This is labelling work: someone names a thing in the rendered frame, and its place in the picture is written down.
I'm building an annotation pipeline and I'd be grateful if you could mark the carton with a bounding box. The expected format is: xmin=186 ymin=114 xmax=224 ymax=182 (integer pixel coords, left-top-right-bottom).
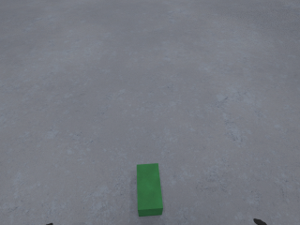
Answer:
xmin=136 ymin=163 xmax=163 ymax=217

